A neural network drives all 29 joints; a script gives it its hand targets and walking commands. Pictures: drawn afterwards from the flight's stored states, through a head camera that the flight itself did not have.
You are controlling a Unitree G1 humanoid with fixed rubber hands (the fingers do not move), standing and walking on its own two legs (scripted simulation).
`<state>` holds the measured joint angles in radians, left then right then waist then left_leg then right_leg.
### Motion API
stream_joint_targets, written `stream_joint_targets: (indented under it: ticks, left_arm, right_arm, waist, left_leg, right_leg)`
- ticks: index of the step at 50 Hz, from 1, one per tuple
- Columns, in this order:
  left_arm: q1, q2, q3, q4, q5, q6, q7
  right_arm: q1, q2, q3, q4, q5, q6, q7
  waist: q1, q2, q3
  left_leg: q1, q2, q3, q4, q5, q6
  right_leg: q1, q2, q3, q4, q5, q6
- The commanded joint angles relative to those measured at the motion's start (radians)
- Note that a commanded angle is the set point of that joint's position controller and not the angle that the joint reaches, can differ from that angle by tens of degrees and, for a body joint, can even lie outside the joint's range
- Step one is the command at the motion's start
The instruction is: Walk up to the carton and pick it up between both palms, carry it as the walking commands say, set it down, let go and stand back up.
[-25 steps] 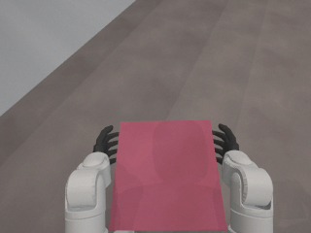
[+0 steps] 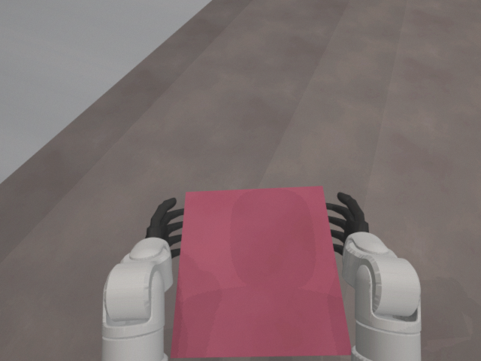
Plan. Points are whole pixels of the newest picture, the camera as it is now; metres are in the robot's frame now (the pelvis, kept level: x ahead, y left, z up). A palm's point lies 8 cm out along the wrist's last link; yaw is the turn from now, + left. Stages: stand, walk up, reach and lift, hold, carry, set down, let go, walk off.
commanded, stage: carry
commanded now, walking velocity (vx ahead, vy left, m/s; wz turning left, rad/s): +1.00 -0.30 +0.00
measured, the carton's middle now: (258, 281) +0.26 -0.02 -0.02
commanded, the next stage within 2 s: none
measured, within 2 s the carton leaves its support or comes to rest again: neither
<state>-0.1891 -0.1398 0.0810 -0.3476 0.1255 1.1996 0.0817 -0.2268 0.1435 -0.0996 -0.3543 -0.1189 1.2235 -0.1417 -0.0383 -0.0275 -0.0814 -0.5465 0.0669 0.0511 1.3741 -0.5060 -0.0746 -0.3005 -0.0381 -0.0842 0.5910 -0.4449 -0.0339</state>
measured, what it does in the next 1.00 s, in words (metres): walks ahead: left foot, then right foot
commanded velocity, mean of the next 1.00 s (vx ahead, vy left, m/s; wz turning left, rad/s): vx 1.00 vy -0.30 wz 0.00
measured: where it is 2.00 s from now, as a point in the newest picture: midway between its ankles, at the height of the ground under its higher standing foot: (341, 66)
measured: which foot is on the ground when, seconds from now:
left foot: up 0.00-0.14, down 0.16-0.44, up 0.46-0.70, down 0.72-1.00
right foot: down 0.00-0.14, up 0.16-0.40, down 0.42-0.72, up 0.74-0.96, down 0.98-1.00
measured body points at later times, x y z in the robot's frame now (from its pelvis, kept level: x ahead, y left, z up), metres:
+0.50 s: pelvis +0.57 -0.23 -0.01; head +0.59 -0.23 +0.44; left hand +0.87 -0.10 +0.06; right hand +0.86 -0.39 +0.07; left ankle +0.35 -0.04 -0.62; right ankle +0.53 -0.33 -0.73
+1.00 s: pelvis +1.13 -0.43 -0.01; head +1.13 -0.45 +0.44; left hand +1.43 -0.33 +0.07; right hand +1.40 -0.62 +0.07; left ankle +0.95 -0.22 -0.71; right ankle +1.13 -0.57 -0.73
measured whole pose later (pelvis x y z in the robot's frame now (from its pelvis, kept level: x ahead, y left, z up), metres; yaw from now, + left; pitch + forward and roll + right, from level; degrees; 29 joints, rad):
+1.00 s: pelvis +1.13 -0.43 -0.01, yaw -7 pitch +5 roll +0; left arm -0.18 -0.14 0.11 -0.33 0.12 1.20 0.08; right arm -0.24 0.15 -0.08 -0.31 -0.12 1.20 -0.15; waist -0.05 0.04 -0.08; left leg -0.03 0.18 0.09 0.56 -0.41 -0.05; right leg -0.44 -0.04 -0.03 0.66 -0.27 0.02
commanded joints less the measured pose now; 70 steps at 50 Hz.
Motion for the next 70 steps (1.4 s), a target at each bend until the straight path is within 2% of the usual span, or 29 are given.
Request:
stream_joint_targets:
  ticks: [1, 6, 7, 9, 10, 16, 20, 21, 22, 23, 24, 26, 30, 34, 36, 38, 39, 44, 48, 50, 51, 53, 57, 61, 62, 63, 64, 65, 70]
  left_arm:
    - [-0.417, -0.940, -0.639, -0.152, -0.423, -0.030, -0.217]
    - [-0.335, -0.886, -0.660, -0.163, -0.445, -0.028, -0.240]
    - [-0.357, -0.872, -0.670, -0.164, -0.439, -0.023, -0.244]
    - [-0.383, -0.852, -0.663, -0.118, -0.418, 0.009, -0.257]
    - [-0.375, -0.830, -0.608, -0.085, -0.397, 0.020, -0.263]
    - [-0.403, -0.909, -0.575, 0.001, -0.380, 0.011, -0.255]
    - [-0.398, -0.899, -0.607, -0.014, -0.394, 0.005, -0.239]
    - [-0.435, -0.896, -0.618, -0.028, -0.416, 0.002, -0.238]
    - [-0.450, -0.898, -0.624, -0.052, -0.413, -0.003, -0.234]
    - [-0.474, -0.909, -0.627, -0.071, -0.413, -0.009, -0.233]
    - [-0.468, -0.929, -0.630, -0.080, -0.419, -0.006, -0.226]
    - [-0.453, -0.936, -0.623, -0.128, -0.415, -0.017, -0.225]
    - [-0.422, -0.927, -0.638, -0.143, -0.436, -0.039, -0.230]
    - [-0.347, -0.893, -0.652, -0.157, -0.448, -0.036, -0.247]
    - [-0.365, -0.860, -0.646, -0.148, -0.427, -0.021, -0.250]
    - [-0.390, -0.849, -0.630, -0.098, -0.417, 0.012, -0.270]
    - [-0.425, -0.834, -0.621, -0.083, -0.431, 0.018, -0.276]
    - [-0.382, -0.890, -0.550, -0.016, -0.365, 0.009, -0.244]
    - [-0.391, -0.903, -0.595, 0.002, -0.390, 0.003, -0.235]
    - [-0.455, -0.917, -0.612, -0.059, -0.414, -0.014, -0.230]
    - [-0.467, -0.922, -0.617, -0.069, -0.408, -0.021, -0.229]
    - [-0.451, -0.927, -0.609, -0.113, -0.419, -0.011, -0.220]
    - [-0.450, -0.933, -0.629, -0.170, -0.422, -0.040, -0.217]
    - [-0.386, -0.897, -0.650, -0.175, -0.456, -0.037, -0.242]
    - [-0.412, -0.887, -0.655, -0.184, -0.459, -0.037, -0.245]
    - [-0.441, -0.890, -0.664, -0.192, -0.453, -0.030, -0.247]
    - [-0.444, -0.880, -0.665, -0.158, -0.452, -0.011, -0.256]
    - [-0.426, -0.857, -0.621, -0.119, -0.429, 0.000, -0.267]
    - [-0.419, -0.886, -0.551, -0.051, -0.395, 0.008, -0.249]
  right_arm:
    - [-0.394, 1.038, 0.752, -0.082, 0.475, -0.037, 0.258]
    - [-0.309, 1.007, 0.739, -0.107, 0.415, -0.054, 0.245]
    - [-0.324, 1.011, 0.754, -0.126, 0.415, -0.054, 0.250]
    - [-0.288, 0.963, 0.718, -0.004, 0.363, -0.031, 0.259]
    - [-0.334, 0.942, 0.737, 0.022, 0.357, -0.023, 0.264]
    - [-0.486, 0.992, 0.731, 0.006, 0.412, -0.015, 0.276]
    - [-0.441, 0.974, 0.702, -0.023, 0.424, -0.001, 0.288]
    - [-0.467, 0.979, 0.692, -0.038, 0.414, -0.002, 0.286]
    - [-0.475, 0.962, 0.712, -0.052, 0.413, 0.001, 0.289]
    - [-0.459, 0.989, 0.721, -0.068, 0.418, 0.001, 0.288]
    - [-0.414, 1.016, 0.707, -0.010, 0.435, 0.001, 0.288]
    - [-0.404, 1.067, 0.730, -0.027, 0.463, -0.021, 0.276]
    - [-0.366, 1.055, 0.753, -0.062, 0.454, -0.050, 0.252]
    - [-0.321, 1.026, 0.736, -0.089, 0.410, -0.061, 0.244]
    - [-0.302, 1.031, 0.745, -0.076, 0.403, -0.049, 0.253]
    - [-0.310, 0.969, 0.722, 0.037, 0.353, -0.035, 0.258]
    - [-0.334, 0.975, 0.702, 0.077, 0.345, -0.032, 0.258]
    - [-0.489, 0.999, 0.740, -0.006, 0.428, -0.008, 0.275]
    - [-0.422, 0.991, 0.692, 0.006, 0.423, 0.001, 0.290]
    - [-0.500, 0.991, 0.715, -0.057, 0.425, -0.006, 0.289]
    - [-0.493, 1.014, 0.735, -0.080, 0.433, -0.002, 0.288]
    - [-0.382, 1.082, 0.723, 0.007, 0.450, -0.004, 0.282]
    - [-0.396, 1.081, 0.754, -0.054, 0.473, -0.039, 0.262]
    - [-0.314, 1.051, 0.721, -0.060, 0.414, -0.058, 0.249]
    - [-0.303, 1.060, 0.726, -0.065, 0.406, -0.060, 0.250]
    - [-0.301, 1.060, 0.716, -0.059, 0.400, -0.060, 0.254]
    - [-0.303, 1.025, 0.697, -0.004, 0.375, -0.051, 0.253]
    - [-0.324, 0.998, 0.707, 0.045, 0.352, -0.044, 0.254]
    - [-0.428, 1.021, 0.720, 0.013, 0.412, -0.020, 0.264]
  waist:
    - [0.087, -0.124, -0.352]
    - [0.012, -0.099, -0.434]
    - [-0.039, -0.140, -0.487]
    - [-0.061, 0.236, -0.269]
    - [-0.024, 0.307, -0.305]
    - [-0.008, 0.100, -0.067]
    - [0.036, 0.278, -0.198]
    - [0.063, 0.113, -0.313]
    - [0.113, -0.103, -0.352]
    - [0.064, -0.466, -0.352]
    - [0.070, -0.305, -0.401]
    - [0.073, -0.124, -0.425]
    - [0.083, -0.147, -0.351]
    - [0.026, -0.097, -0.408]
    - [-0.065, -0.107, -0.473]
    - [-0.038, 0.328, -0.285]
    - [-0.022, 0.262, -0.205]
    - [-0.008, 0.036, -0.076]
    - [0.028, 0.255, -0.196]
    - [0.111, -0.064, -0.393]
    - [0.064, -0.457, -0.361]
    - [0.080, -0.192, -0.411]
    - [0.097, -0.123, -0.352]
    - [0.015, -0.105, -0.428]
    - [-0.036, -0.145, -0.494]
    - [-0.076, -0.040, -0.472]
    - [-0.074, 0.222, -0.360]
    - [-0.045, 0.349, -0.337]
    - [-0.033, 0.096, -0.045]
  left_leg:
    - [-0.598, -0.067, 0.048, -0.224, -0.096, 0.052]
    - [0.518, -0.260, 0.387, -0.920, 0.490, 0.027]
    - [0.853, -0.125, 0.237, -0.900, 0.572, 0.089]
    - [0.935, 0.293, -0.484, -1.003, 0.629, 0.341]
    - [0.917, 0.488, -0.821, -1.062, 0.550, 0.420]
    - [0.814, 0.373, -0.406, -1.080, 0.644, 0.189]
    - [0.512, 0.197, 0.089, -0.879, 1.096, 0.061]
    - [0.407, 0.118, 0.119, -0.598, 1.028, 0.057]
    - [0.198, 0.031, 0.131, -0.285, 0.842, 0.045]
    - [-0.161, -0.109, 0.039, -0.022, 0.077, 0.034]
    - [-0.311, -0.093, -0.060, 0.135, -0.078, 0.076]
    - [-0.520, -0.053, -0.076, 0.123, -0.086, 0.085]
    - [-0.485, -0.072, 0.085, -0.404, -0.001, 0.038]
    - [0.413, -0.256, 0.368, -0.927, 0.442, 0.024]
    - [0.987, 0.010, 0.011, -0.870, 0.494, 0.144]
    - [0.923, 0.448, -0.778, -1.084, 0.576, 0.418]
    - [0.867, 0.426, -0.776, -1.069, 0.653, 0.383]
    - [0.741, 0.358, -0.500, -1.055, 0.650, 0.193]
    - [0.489, 0.187, 0.019, -0.887, 1.082, 0.072]
    - [0.200, 0.036, 0.100, -0.322, 0.855, 0.049]
    - [-0.173, -0.091, 0.051, -0.060, 0.115, 0.029]
    - [-0.476, -0.082, -0.072, 0.173, -0.106, 0.089]
    - [-0.588, -0.060, 0.030, -0.334, -0.125, 0.053]
    - [0.427, -0.250, 0.353, -0.923, 0.402, 0.024]
    - [0.779, -0.146, 0.240, -0.923, 0.548, 0.075]
    - [1.077, 0.034, -0.036, -0.873, 0.575, 0.152]
    - [1.065, 0.284, -0.464, -0.948, 0.747, 0.319]
    - [1.023, 0.467, -0.797, -1.008, 0.813, 0.419]
    - [0.890, 0.306, -0.417, -0.986, 1.005, 0.197]
  right_leg:
    - [1.053, -0.198, 0.326, -0.105, 1.450, -0.081]
    - [0.409, -0.049, -0.051, 0.084, 1.663, 0.028]
    - [0.159, -0.048, -0.056, 0.266, 1.521, 0.053]
    - [-0.351, 0.181, 0.116, 0.926, 0.075, 0.099]
    - [-0.476, 0.089, 0.357, 1.049, 0.038, 0.115]
    - [-0.687, -0.128, 0.268, 0.453, -0.127, 0.054]
    - [0.153, 0.109, -0.229, -0.135, 0.278, 0.054]
    - [0.387, 0.126, -0.240, -0.135, 0.228, 0.058]
    - [0.549, -0.003, 0.024, -0.264, 0.116, 0.023]
    - [0.752, -0.214, 0.427, -0.234, 0.767, -0.082]
    - [0.899, -0.248, 0.421, -0.094, 1.205, -0.161]
    - [1.054, -0.254, 0.339, -0.033, 1.365, -0.113]
    - [0.976, -0.186, 0.286, -0.149, 1.433, -0.076]
    - [0.448, -0.057, -0.056, -0.007, 1.641, 0.025]
    - [-0.032, -0.029, 0.000, 0.404, 1.198, 0.055]
    - [-0.457, 0.137, 0.233, 1.077, 0.028, 0.140]
    - [-0.514, 0.058, 0.352, 1.058, 0.018, 0.108]
    - [-0.614, -0.123, 0.288, 0.411, -0.136, 0.049]
    - [0.180, 0.118, -0.201, -0.171, 0.268, 0.067]
    - [0.598, -0.020, 0.028, -0.281, 0.152, 0.042]
    - [0.787, -0.210, 0.386, -0.205, 0.822, -0.055]
    - [1.043, -0.262, 0.359, -0.023, 1.416, -0.149]
    - [1.083, -0.210, 0.350, -0.094, 1.441, -0.107]
    - [0.437, -0.067, -0.033, 0.031, 1.630, 0.007]
    - [0.211, -0.064, -0.059, 0.209, 1.556, 0.037]
    - [-0.136, 0.009, 0.039, 0.461, 0.956, 0.046]
    - [-0.378, 0.173, 0.108, 0.851, 0.245, 0.099]
    - [-0.516, 0.120, 0.335, 1.044, 0.002, 0.129]
    - [-0.801, -0.059, 0.252, 0.510, -0.320, 0.047]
